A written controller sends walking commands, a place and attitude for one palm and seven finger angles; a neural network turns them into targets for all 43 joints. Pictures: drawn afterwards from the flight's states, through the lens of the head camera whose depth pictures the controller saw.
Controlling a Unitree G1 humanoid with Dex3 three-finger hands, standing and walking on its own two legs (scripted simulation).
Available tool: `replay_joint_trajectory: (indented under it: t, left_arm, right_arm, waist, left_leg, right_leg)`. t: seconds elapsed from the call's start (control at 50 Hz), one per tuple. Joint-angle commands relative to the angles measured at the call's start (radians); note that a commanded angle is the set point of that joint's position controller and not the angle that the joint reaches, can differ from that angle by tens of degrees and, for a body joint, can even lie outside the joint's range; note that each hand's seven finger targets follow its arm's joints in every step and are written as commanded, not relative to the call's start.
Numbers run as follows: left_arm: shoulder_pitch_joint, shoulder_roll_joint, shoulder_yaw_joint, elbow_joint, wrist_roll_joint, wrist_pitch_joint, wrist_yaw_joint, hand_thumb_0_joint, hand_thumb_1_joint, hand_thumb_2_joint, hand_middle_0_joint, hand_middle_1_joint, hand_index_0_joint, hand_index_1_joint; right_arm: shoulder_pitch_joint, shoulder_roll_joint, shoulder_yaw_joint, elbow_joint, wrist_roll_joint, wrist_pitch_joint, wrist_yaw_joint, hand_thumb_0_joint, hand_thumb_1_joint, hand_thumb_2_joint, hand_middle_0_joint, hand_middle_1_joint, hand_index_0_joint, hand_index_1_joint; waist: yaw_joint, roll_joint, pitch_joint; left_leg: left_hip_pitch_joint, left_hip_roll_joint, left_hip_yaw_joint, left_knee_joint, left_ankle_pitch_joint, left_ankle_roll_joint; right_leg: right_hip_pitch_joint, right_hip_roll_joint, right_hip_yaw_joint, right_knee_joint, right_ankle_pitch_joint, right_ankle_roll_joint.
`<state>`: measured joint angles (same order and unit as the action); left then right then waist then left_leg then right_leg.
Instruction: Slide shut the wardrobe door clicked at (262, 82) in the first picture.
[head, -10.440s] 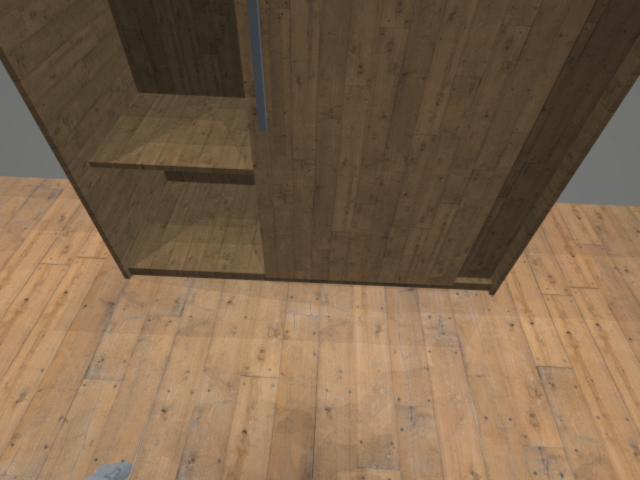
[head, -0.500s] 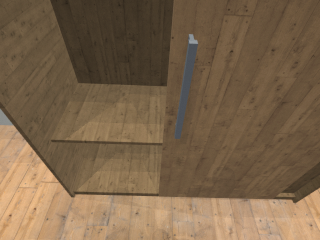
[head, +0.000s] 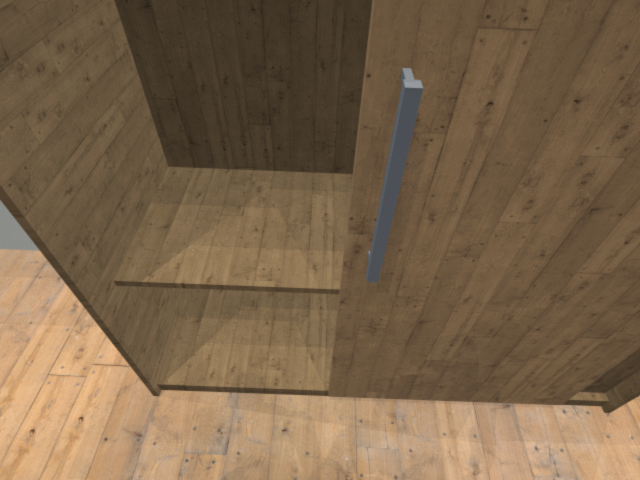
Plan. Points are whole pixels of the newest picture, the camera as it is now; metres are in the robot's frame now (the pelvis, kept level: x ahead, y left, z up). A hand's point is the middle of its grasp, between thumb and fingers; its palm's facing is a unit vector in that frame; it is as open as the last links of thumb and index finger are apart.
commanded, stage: shuffle to correct the standing spot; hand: right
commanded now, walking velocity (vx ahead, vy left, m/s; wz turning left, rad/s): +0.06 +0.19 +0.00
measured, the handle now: (386, 194) +0.47 -0.06 +0.12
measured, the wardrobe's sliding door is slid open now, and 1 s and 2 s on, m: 0.53 0.53 0.53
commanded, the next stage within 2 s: come to a stop and stand still in 0.16 s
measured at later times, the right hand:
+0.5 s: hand out of the picture +0.03 -0.12 -0.18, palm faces +0.04 +0.99 -0.15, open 7.3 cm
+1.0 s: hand out of the picture +0.02 -0.08 -0.17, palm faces +0.06 +0.98 -0.18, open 7.4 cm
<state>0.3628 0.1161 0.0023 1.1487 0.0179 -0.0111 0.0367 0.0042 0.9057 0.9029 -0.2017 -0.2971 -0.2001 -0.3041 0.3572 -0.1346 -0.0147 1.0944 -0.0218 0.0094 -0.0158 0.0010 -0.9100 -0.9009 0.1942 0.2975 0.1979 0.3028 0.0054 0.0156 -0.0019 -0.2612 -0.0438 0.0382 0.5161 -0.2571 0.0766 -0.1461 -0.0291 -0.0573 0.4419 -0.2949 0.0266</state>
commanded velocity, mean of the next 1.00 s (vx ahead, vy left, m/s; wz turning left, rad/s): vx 0.00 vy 0.04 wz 0.00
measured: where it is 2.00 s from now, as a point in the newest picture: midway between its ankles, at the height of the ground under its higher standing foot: outside the picture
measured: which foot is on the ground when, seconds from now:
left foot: down 0.00-1.00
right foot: down 0.00-0.10, up 0.12-0.32, down 0.34-1.00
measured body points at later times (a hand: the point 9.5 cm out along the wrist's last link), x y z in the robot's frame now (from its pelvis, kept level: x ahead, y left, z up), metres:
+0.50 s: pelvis +0.04 +0.04 +0.00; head +0.05 +0.03 +0.45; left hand +0.06 +0.26 -0.16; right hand +0.03 -0.17 -0.17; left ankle +0.02 +0.11 -0.74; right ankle +0.03 -0.06 -0.74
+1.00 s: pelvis +0.05 +0.08 +0.01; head +0.06 +0.08 +0.46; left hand +0.03 +0.28 -0.16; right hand +0.02 -0.13 -0.15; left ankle +0.02 +0.11 -0.74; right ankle +0.03 -0.06 -0.74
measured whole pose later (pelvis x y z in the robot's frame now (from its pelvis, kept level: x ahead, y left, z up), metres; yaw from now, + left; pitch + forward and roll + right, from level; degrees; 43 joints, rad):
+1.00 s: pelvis +0.05 +0.08 +0.01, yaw -1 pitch -1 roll -1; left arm 0.31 0.12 -0.02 1.16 0.00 -0.01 0.04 0.01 0.91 0.90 -0.20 -0.30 -0.20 -0.30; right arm 0.34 -0.11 0.02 1.13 0.00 -0.03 -0.05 0.00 -0.91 -0.90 0.20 0.30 0.20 0.30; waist 0.00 -0.01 0.02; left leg -0.08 -0.10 0.07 0.33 -0.24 0.11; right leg -0.13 -0.06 -0.09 0.39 -0.23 0.03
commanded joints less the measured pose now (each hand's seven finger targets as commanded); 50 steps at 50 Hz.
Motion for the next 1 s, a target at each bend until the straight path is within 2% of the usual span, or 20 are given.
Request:
replay_joint_trajectory:
  t: [0.0,0.04,0.06,0.08,0.1,0.14,0.2,0.24,0.28,0.3,0.32,0.34,0.36,0.4,0.44,0.5,0.56,0.78,0.88,0.98]
  left_arm:
    - [0.057,0.145,0.033,-0.035,0.007,-0.007,0.021,0.000,0.900,0.900,-0.200,-0.300,-0.200,-0.300]
    - [0.064,0.116,0.028,-0.036,0.002,-0.005,0.026,0.000,0.900,0.900,-0.200,-0.300,-0.200,-0.300]
    - [0.072,0.098,0.025,-0.040,0.001,-0.005,0.027,0.000,0.900,0.900,-0.200,-0.300,-0.200,-0.300]
    - [0.062,0.089,0.022,-0.046,-0.002,-0.004,0.031,0.000,0.900,0.900,-0.200,-0.300,-0.200,-0.300]
    - [0.033,0.095,0.022,-0.056,-0.004,-0.005,0.035,0.000,0.900,0.900,-0.200,-0.300,-0.200,-0.300]
    - [0.014,0.090,0.025,-0.054,-0.007,-0.007,0.038,0.000,0.900,0.900,-0.200,-0.300,-0.200,-0.300]
    - [0.009,0.081,0.026,-0.060,-0.004,-0.002,0.035,0.000,0.900,0.900,-0.200,-0.300,-0.200,-0.300]
    - [0.022,0.073,0.024,-0.057,-0.001,0.004,0.036,0.000,0.900,0.900,-0.200,-0.300,-0.200,-0.300]
    - [0.071,0.071,0.016,-0.048,-0.002,0.002,0.038,0.000,0.900,0.900,-0.200,-0.300,-0.200,-0.300]
    - [0.086,0.079,0.013,-0.037,-0.002,-0.004,0.039,0.000,0.900,0.900,-0.200,-0.300,-0.200,-0.300]
    - [0.092,0.114,0.014,-0.034,0.005,-0.013,0.040,0.000,0.900,0.900,-0.200,-0.300,-0.200,-0.300]
    - [0.056,0.148,0.019,-0.052,0.002,-0.010,0.038,0.000,0.900,0.900,-0.200,-0.300,-0.200,-0.300]
    - [-0.010,0.144,0.016,-0.058,0.000,-0.010,0.035,0.000,0.900,0.900,-0.200,-0.300,-0.200,-0.300]
    - [-0.068,0.130,0.006,-0.076,0.002,-0.018,0.029,0.000,0.900,0.900,-0.200,-0.300,-0.200,-0.300]
    - [-0.079,0.123,0.005,-0.072,-0.002,-0.025,0.022,0.000,0.900,0.900,-0.200,-0.300,-0.200,-0.300]
    - [-0.044,0.099,0.004,-0.048,-0.010,-0.023,0.012,0.000,0.900,0.900,-0.200,-0.300,-0.200,-0.300]
    - [-0.025,0.085,-0.005,-0.024,-0.013,-0.013,0.009,0.000,0.900,0.900,-0.200,-0.300,-0.200,-0.300]
    - [0.013,0.084,-0.014,-0.003,-0.015,-0.007,0.010,0.000,0.900,0.900,-0.200,-0.300,-0.200,-0.300]
    - [0.029,0.074,-0.015,0.002,-0.016,-0.003,0.012,0.000,0.900,0.900,-0.200,-0.300,-0.200,-0.300]
    - [0.046,0.065,-0.014,0.004,-0.016,0.003,0.013,0.000,0.900,0.900,-0.200,-0.300,-0.200,-0.300]
  right_arm:
    - [0.100,-0.073,-0.022,-0.038,-0.009,-0.011,0.004,0.000,-0.900,-0.900,0.200,0.300,0.200,0.300]
    - [0.119,-0.101,-0.030,-0.030,-0.009,-0.014,0.001,0.000,-0.900,-0.900,0.200,0.300,0.200,0.300]
    - [0.141,-0.123,-0.039,-0.027,-0.008,-0.014,-0.003,0.000,-0.900,-0.900,0.200,0.300,0.200,0.300]
    - [0.155,-0.135,-0.047,-0.024,-0.008,-0.010,-0.009,0.000,-0.900,-0.900,0.200,0.300,0.200,0.300]
    - [0.157,-0.123,-0.048,-0.029,-0.010,-0.006,-0.014,0.000,-0.900,-0.900,0.200,0.300,0.200,0.300]
    - [0.130,-0.114,-0.049,-0.042,-0.011,-0.001,-0.020,0.000,-0.900,-0.900,0.200,0.300,0.200,0.300]
    - [0.070,-0.125,-0.052,-0.087,-0.018,0.011,-0.021,0.000,-0.900,-0.900,0.200,0.300,0.200,0.300]
    - [0.038,-0.123,-0.050,-0.103,-0.018,0.020,-0.015,0.000,-0.900,-0.900,0.200,0.300,0.200,0.300]
    - [0.025,-0.111,-0.046,-0.101,-0.009,0.017,-0.013,0.000,-0.900,-0.900,0.200,0.300,0.200,0.300]
    - [0.029,-0.095,-0.038,-0.094,-0.001,0.010,-0.013,0.000,-0.900,-0.900,0.200,0.300,0.200,0.300]
    - [0.052,-0.062,-0.029,-0.085,0.004,-0.001,-0.012,0.000,-0.900,-0.900,0.200,0.300,0.200,0.300]
    - [0.076,-0.048,-0.022,-0.079,0.010,-0.005,-0.013,0.000,-0.900,-0.900,0.200,0.300,0.200,0.300]
    - [0.069,-0.054,-0.015,-0.063,0.001,0.002,-0.015,0.000,-0.900,-0.900,0.200,0.300,0.200,0.300]
    - [0.069,-0.051,-0.005,-0.043,-0.006,0.003,-0.013,0.000,-0.900,-0.900,0.200,0.300,0.200,0.300]
    - [0.097,-0.040,0.006,-0.010,-0.001,-0.017,-0.013,0.000,-0.900,-0.900,0.200,0.300,0.200,0.300]
    - [0.066,-0.061,0.017,0.013,0.006,-0.042,-0.021,0.000,-0.900,-0.900,0.200,0.300,0.200,0.300]
    - [0.056,-0.080,0.020,0.019,0.010,-0.052,-0.030,0.000,-0.900,-0.900,0.200,0.300,0.200,0.300]
    - [0.082,-0.096,0.016,0.023,0.015,-0.056,-0.042,0.000,-0.900,-0.900,0.200,0.300,0.200,0.300]
    - [0.091,-0.093,0.014,0.026,0.016,-0.054,-0.044,0.000,-0.900,-0.900,0.200,0.300,0.200,0.300]
    - [0.097,-0.081,0.014,0.029,0.016,-0.050,-0.045,0.000,-0.900,-0.900,0.200,0.300,0.200,0.300]
  waist:
    - [-0.018,-0.041,0.119]
    - [-0.018,0.084,0.103]
    - [-0.022,0.162,0.074]
    - [-0.031,0.202,0.044]
    - [-0.040,0.178,0.046]
    - [-0.033,0.080,0.021]
    - [-0.015,0.035,0.001]
    - [0.004,0.041,0.042]
    - [0.032,0.009,0.059]
    - [0.037,-0.044,0.063]
    - [0.033,-0.155,0.068]
    - [0.001,-0.221,0.065]
    - [-0.018,-0.292,0.105]
    - [-0.042,-0.177,0.111]
    - [-0.054,-0.075,0.052]
    - [-0.011,0.047,0.038]
    - [0.001,0.035,0.063]
    - [-0.006,0.027,0.035]
    - [-0.006,0.022,0.054]
    - [-0.007,0.013,0.100]
  left_leg:
    - [-0.018,0.074,-0.103,-0.063,0.009,-0.016]
    - [0.067,0.125,-0.186,-0.144,0.094,-0.013]
    - [0.135,0.173,-0.254,-0.187,0.184,-0.008]
    - [0.192,0.216,-0.308,-0.221,0.285,0.021]
    - [0.204,0.242,-0.327,-0.226,0.390,0.073]
    - [0.241,0.254,-0.288,-0.186,0.571,0.154]
    - [0.174,0.230,-0.245,-0.182,0.496,0.197]
    - [0.062,0.190,-0.223,-0.205,0.351,0.161]
    - [-0.024,0.158,-0.218,-0.196,0.253,0.085]
    - [-0.064,0.134,-0.198,-0.154,0.233,0.030]
    - [-0.122,0.065,-0.148,-0.049,0.187,-0.035]
    - [-0.085,0.040,-0.100,0.053,0.035,-0.084]
    - [-0.062,0.050,-0.066,0.129,-0.128,-0.086]
    - [-0.001,0.071,-0.070,0.123,-0.155,-0.055]
    - [0.052,0.088,-0.064,-0.047,0.014,-0.056]
    - [0.059,0.135,-0.134,-0.167,0.273,-0.040]
    - [0.092,0.158,-0.151,-0.200,0.410,-0.059]
    - [0.180,0.169,-0.139,-0.219,0.554,-0.085]
    - [0.179,0.166,-0.142,-0.228,0.543,-0.091]
    - [0.138,0.162,-0.150,-0.256,0.416,-0.091]
  right_leg:
    - [-0.141,-0.161,0.148,-0.110,-0.063,-0.102]
    - [-0.193,-0.084,0.038,0.022,-0.037,-0.074]
    - [-0.241,-0.027,-0.030,0.131,-0.068,-0.055]
    - [-0.285,-0.008,-0.042,0.239,-0.177,-0.047]
    - [-0.320,-0.019,-0.017,0.328,-0.235,-0.050]
    - [-0.338,-0.031,-0.014,0.426,-0.244,-0.049]
    - [-0.269,-0.034,-0.037,0.372,-0.202,-0.047]
    - [-0.171,-0.025,-0.063,0.249,-0.117,-0.049]
    - [-0.043,-0.023,-0.037,0.068,0.019,-0.053]
    - [0.031,-0.050,0.003,-0.034,0.078,-0.064]
    - [0.059,-0.170,0.159,-0.111,0.139,-0.117]
    - [-0.032,-0.293,0.289,-0.144,0.146,-0.195]
    - [-0.103,-0.327,0.310,-0.209,0.161,-0.226]
    - [-0.154,-0.277,0.235,-0.203,0.235,-0.199]
    - [-0.071,-0.212,0.148,-0.108,0.347,-0.159]
    - [0.004,-0.109,0.065,-0.052,0.255,-0.069]
    - [-0.007,-0.084,0.038,-0.061,0.195,-0.051]
    - [-0.002,-0.077,0.016,-0.073,0.183,-0.038]
    - [-0.013,-0.074,0.013,-0.075,0.164,-0.036]
    - [-0.023,-0.074,0.016,-0.084,0.128,-0.036]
